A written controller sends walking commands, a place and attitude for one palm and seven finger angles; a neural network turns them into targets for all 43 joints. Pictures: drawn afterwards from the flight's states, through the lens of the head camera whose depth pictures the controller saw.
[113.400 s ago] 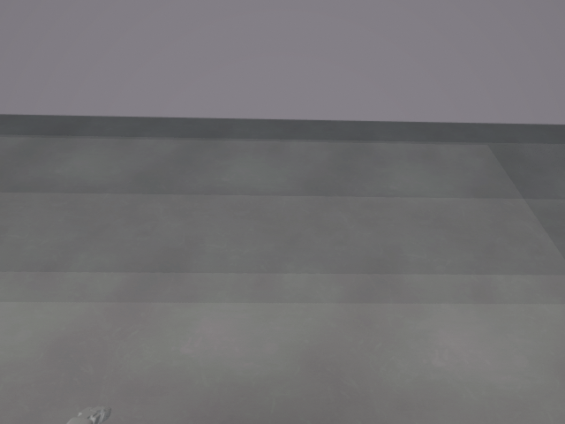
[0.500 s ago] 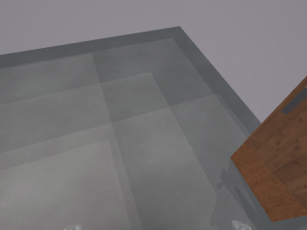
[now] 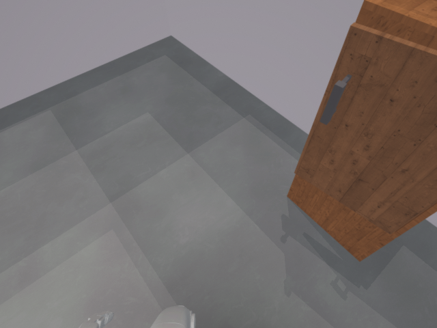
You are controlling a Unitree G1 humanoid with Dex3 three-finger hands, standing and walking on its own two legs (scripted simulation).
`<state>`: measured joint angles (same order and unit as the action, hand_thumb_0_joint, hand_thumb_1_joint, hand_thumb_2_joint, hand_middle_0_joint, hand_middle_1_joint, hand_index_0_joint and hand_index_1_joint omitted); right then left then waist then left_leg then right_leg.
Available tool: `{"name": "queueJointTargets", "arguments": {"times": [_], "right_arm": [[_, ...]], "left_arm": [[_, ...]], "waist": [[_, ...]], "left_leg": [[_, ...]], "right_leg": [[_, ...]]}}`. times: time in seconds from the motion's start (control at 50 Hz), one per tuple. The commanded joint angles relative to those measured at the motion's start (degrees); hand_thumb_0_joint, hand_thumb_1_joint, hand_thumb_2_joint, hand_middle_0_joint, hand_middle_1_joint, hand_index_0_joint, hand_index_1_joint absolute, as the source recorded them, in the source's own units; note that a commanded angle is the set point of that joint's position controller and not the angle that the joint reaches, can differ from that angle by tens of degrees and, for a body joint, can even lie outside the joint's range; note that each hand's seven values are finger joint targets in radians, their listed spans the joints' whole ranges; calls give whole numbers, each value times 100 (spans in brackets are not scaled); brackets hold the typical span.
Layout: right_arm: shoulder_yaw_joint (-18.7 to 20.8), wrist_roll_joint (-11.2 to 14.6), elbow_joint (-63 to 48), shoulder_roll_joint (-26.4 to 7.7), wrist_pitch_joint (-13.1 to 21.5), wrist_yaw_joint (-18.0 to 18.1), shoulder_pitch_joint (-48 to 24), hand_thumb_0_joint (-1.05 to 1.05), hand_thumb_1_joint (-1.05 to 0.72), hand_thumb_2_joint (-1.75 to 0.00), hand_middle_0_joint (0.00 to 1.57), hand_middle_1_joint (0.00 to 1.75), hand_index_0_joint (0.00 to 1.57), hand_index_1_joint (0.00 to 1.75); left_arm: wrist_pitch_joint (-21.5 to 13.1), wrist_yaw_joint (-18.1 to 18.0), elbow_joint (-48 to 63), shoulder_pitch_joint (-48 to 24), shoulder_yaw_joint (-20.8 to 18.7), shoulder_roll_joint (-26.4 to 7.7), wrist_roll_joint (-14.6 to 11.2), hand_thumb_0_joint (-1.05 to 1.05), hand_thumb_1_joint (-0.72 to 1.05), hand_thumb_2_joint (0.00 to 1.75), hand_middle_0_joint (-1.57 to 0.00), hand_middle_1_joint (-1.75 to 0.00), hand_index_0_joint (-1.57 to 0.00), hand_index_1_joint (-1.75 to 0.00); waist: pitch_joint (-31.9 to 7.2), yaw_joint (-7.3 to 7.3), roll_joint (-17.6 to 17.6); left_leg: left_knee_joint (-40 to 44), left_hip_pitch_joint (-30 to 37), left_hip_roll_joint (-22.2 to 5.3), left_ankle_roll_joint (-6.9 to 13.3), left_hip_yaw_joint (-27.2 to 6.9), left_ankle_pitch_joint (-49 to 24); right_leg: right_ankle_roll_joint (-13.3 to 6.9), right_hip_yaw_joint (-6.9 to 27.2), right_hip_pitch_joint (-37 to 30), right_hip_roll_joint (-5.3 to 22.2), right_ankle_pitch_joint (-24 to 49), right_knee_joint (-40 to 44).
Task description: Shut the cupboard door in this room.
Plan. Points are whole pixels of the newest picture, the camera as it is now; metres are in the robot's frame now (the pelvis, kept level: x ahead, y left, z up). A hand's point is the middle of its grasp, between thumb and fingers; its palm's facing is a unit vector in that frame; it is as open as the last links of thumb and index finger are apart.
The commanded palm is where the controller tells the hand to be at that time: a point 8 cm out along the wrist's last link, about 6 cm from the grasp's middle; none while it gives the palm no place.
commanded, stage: turn to face it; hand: left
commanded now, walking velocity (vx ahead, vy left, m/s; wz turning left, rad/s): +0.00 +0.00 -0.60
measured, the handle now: (336, 99) +0.65 -0.27 -0.01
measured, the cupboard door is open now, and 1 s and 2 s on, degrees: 9 9 9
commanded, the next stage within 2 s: take the last steps up to it in 1.06 s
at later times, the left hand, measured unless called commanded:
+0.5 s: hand (148, 286) +0.21 +0.17 -0.15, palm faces -0.31 -0.92 -0.24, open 7.4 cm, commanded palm none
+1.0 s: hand (165, 274) +0.24 +0.14 -0.18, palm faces -0.49 -0.85 -0.21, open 7.4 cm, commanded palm none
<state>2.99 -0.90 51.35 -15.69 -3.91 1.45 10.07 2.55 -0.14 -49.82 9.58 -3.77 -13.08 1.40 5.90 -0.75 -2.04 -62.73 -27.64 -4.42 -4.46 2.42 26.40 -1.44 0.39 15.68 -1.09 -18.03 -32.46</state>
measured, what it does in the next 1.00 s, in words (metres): steps on the spot, turning right: left foot, then right foot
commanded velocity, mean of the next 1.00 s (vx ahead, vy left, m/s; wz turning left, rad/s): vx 0.00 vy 0.00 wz -0.49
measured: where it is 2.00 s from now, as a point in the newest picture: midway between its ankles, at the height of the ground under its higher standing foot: outside the picture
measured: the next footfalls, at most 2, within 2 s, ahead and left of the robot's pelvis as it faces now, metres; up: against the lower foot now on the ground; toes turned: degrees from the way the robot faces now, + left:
left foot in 0.18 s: +0.09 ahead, +0.14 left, +0.00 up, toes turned -4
right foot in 0.52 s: +0.02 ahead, -0.11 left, +0.00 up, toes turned -24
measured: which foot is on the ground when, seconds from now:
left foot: up 0.00-0.16, down 0.18-0.52, up 0.54-0.88, down 0.90-1.00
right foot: down 0.00-0.18, up 0.20-0.50, down 0.52-0.92, up 0.94-1.00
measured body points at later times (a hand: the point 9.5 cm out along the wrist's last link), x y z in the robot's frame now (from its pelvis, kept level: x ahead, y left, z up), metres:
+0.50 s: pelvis +0.03 +0.01 +0.00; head +0.08 -0.01 +0.45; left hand +0.23 +0.22 -0.13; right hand -0.01 -0.25 -0.14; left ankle +0.05 +0.14 -0.73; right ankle -0.02 -0.10 -0.72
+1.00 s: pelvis +0.07 +0.01 +0.00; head +0.12 +0.01 +0.45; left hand +0.27 +0.19 -0.16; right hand +0.02 -0.25 -0.13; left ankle +0.14 +0.10 -0.73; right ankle -0.03 -0.08 -0.69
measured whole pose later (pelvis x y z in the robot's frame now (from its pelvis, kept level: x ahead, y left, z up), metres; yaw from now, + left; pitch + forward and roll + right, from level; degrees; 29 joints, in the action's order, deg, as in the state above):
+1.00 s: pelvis +0.07 +0.01 +0.00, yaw -33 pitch +2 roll -1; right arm 0.2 -1.8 50.3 -10.8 -0.7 1.8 11.1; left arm 4.2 0.2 -53.2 11.3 -4.6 -13.7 1.3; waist 2.9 0.1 2.6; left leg -33.9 -18.2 -2.5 0.9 4.5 17.7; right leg 0.8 3.7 22.9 -2.8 -28.9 -53.1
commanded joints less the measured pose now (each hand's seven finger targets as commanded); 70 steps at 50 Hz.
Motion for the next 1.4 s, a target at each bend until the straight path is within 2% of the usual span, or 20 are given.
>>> {"name": "queueJointTargets", "arguments": {"times": [0.0, 0.12, 0.16, 0.18, 0.28, 0.4, 0.46, 0.48, 0.5, 0.52, 0.56, 0.62, 0.84, 0.88, 0.92, 1.04, 1.18, 1.24, 1.26, 1.38], "right_arm": [[79, 21, -547, -261, 208, -37, 9, 0, -90, -90, 20, 30, 20, 30], [80, 49, -431, -347, 373, 21, 663, 0, -90, -90, 20, 30, 20, 30], [226, -89, -468, -1270, 442, 65, 969, 0, -90, -90, 20, 30, 20, 30], [192, -104, -520, -1278, 441, 82, 964, 0, -90, -90, 20, 30, 20, 30], [86, -119, -574, -788, 455, 133, 436, 0, -90, -90, 20, 30, 20, 30], [201, -114, -382, -960, 382, 51, 664, 0, -90, -90, 20, 30, 20, 30], [251, -59, -415, -1006, 340, 10, 395, 0, -90, -90, 20, 30, 20, 30], [238, -5, -459, -805, 328, -40, 428, 0, -90, -90, 20, 30, 20, 30], [111, 21, -759, -323, 324, -61, 114, 0, -90, -90, 20, 30, 20, 30], [79, 11, -868, -460, 233, -1, -194, 0, -90, -90, 20, 30, 20, 30], [115, 25, -684, -487, 218, 53, -125, 0, -90, -90, 20, 30, 20, 30], [85, -5, -428, -359, 215, -21, 150, 0, -90, -90, 20, 30, 20, 30], [35, 48, -284, -195, 338, 34, 567, 0, -90, -90, 20, 30, 20, 30], [140, -42, -237, -862, 429, 55, 838, 0, -90, -90, 20, 30, 20, 30], [123, -125, -265, -1002, 432, 132, 930, 0, -90, -90, 20, 30, 20, 30], [38, -112, -195, -609, 432, 160, 558, 0, -90, -90, 20, 30, 20, 30], [144, -49, 84, -654, 330, 71, 641, 0, -90, -90, 20, 30, 20, 30], [14, -25, -249, -133, 291, -46, 86, 0, -90, -90, 20, 30, 20, 30], [52, -58, -228, -192, 278, -32, -97, 0, -90, -90, 20, 30, 20, 30], [-10, -46, 158, 84, 424, -153, 489, 0, -90, -90, 20, 30, 20, 30]], "left_arm": [[-127, -39, 439, 52, -294, -1219, 22, 0, 90, 90, -20, -30, -20, -30], [-53, 1, 465, -214, -322, -1111, -43, 0, 90, 90, -20, -30, -20, -30], [-16, 75, 635, 97, -201, -529, -110, 0, 90, 90, -20, -30, -20, -30], [-44, 95, 698, -47, -191, -740, -48, 0, 90, 90, -20, -30, -20, -30], [24, 250, 534, -232, -208, -508, -47, 0, 90, 90, -20, -30, -20, -30], [16, 279, 594, -451, -155, -407, -39, 0, 90, 90, -20, -30, -20, -30], [-48, 250, 408, 132, -197, -582, -29, 0, 90, 90, -20, -30, -20, -30], [-98, 198, 292, 456, -251, -945, 4, 0, 90, 90, -20, -30, -20, -30], [-164, 112, 186, 832, -381, -1577, 41, 0, 90, 90, -20, -30, -20, -30], [-157, 41, 114, 1123, -372, -1747, -63, 0, 90, 90, -20, -30, -20, -30], [-152, -54, 228, 439, -330, -1371, -49, 0, 90, 90, -20, -30, -20, -30], [-173, -63, 381, -23, -228, -1059, -35, 0, 90, 90, -20, -30, -20, -30], [-108, -48, 220, -28, -283, -1059, -42, 0, 90, 90, -20, -30, -20, -30], [-61, 3, 252, 287, -177, -510, -86, 0, 90, 90, -20, -30, -20, -30], [-41, 19, 324, 85, -166, -576, -20, 0, 90, 90, -20, -30, -20, -30], [19, 126, 124, 65, -127, -315, -46, 0, 90, 90, -20, -30, -20, -30], [-74, 103, -116, 419, -93, -312, -28, 0, 90, 90, -20, -30, -20, -30], [-160, 36, -303, 1009, -257, -1333, 16, 0, 90, 90, -20, -30, -20, -30], [-218, -13, -323, 965, -258, -1118, 11, 0, 90, 90, -20, -30, -20, -30], [-401, -37, -378, 424, -122, -660, 28, 0, 90, 90, -20, -30, -20, -30]], "waist": [[-800, 91, 954], [-868, -218, 876], [-1030, -201, -1669], [-968, -238, -1220], [-814, -16, -849], [-819, -180, -1181], [-998, 173, -877], [-1095, 312, -142], [-1009, 562, 1790], [-965, 709, 1568], [-763, 337, 1733], [-947, 50, 984], [-826, -121, 911], [-999, -115, -973], [-865, -217, -1253], [-960, -4, -823], [-947, 108, -519], [-536, 593, 1545], [-235, 525, 1770], [-256, 22, 982]], "left_leg": [[794, 23, 65, -54, -70, -284], [3607, 1765, 229, 67, -25, -1470], [4652, 2522, -2116, 1089, -2340, -2312], [4555, 2156, -2438, 1500, -2537, -2595], [4039, 2261, -1522, 1209, -488, -4415], [3801, 2120, -1585, 1075, 75, -3986], [2981, 1691, -1425, 649, 504, -3192], [2235, 859, -1135, 356, 659, -2293], [886, -654, -194, 5, 1014, 784], [-47, -807, -79, 11, 114, 1199], [-668, -1175, -179, 15, -413, 462], [-138, -468, -173, -87, -190, -302], [3325, 1405, 289, 85, -11, -1385], [4221, 2482, -1245, 690, -1593, -2472], [4593, 1999, -2101, 1445, -2337, -3235], [4074, 2309, -1325, 1312, -515, -4510], [3560, 1479, -1120, 900, -222, -2750], [1058, -612, 192, 257, 332, 1133], [413, -1050, 128, 303, -134, 698], [1428, 39, -18, 230, 141, -325]], "right_leg": [[-938, 1475, -485, 1327, 2534, 1062], [-406, 1652, 383, 862, 1969, 346], [240, 226, 1689, -339, -1644, -1842], [254, 308, 1640, -66, -1886, -2868], [461, -127, 1529, 283, -1114, -3011], [318, -614, 635, 91, -811, -1255], [170, -704, -499, 43, 559, 347], [-50, -39, -1498, 574, 1258, 904], [-687, 2055, -2100, 2089, 2981, 1250], [-1191, 2422, -1506, 2511, 3601, 1271], [-1160, 2173, -1322, 1983, 2816, 1309], [-927, 1197, -884, 1426, 3038, 1072], [-599, 1634, -35, 1049, 2447, 599], [-2, 715, 1151, -83, -9, -707], [223, 373, 1412, -97, -1679, -2716], [364, -53, 1140, 178, -971, -2365], [153, -463, -799, 11, 542, 562], [-1109, 2429, -1255, 2247, -789, 2156], [-1241, 2700, -1091, 2055, -745, 2300], [-1018, 922, -611, 1435, 882, 1863]]}}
